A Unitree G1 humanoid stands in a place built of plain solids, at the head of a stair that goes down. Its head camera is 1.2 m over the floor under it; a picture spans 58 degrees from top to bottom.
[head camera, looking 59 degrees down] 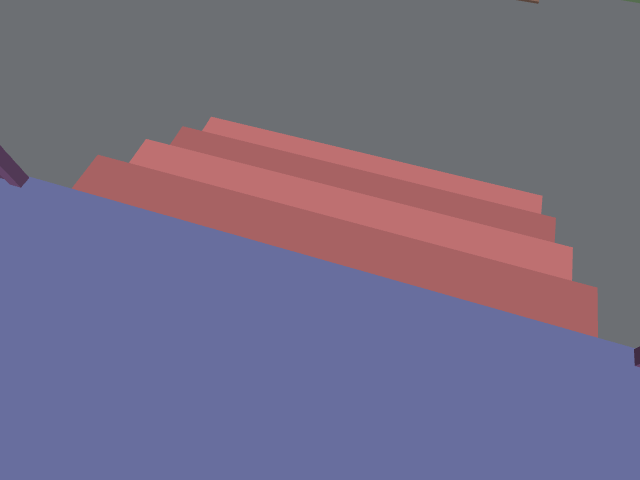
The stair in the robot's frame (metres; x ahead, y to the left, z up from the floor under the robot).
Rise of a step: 0.18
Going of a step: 0.28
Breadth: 2.00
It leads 18 degrees to the right of straight ahead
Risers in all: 5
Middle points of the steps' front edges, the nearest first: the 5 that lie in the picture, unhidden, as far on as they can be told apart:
0.67 0.07 0.00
0.94 -0.02 -0.18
1.21 -0.10 -0.36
1.47 -0.19 -0.53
1.74 -0.27 -0.71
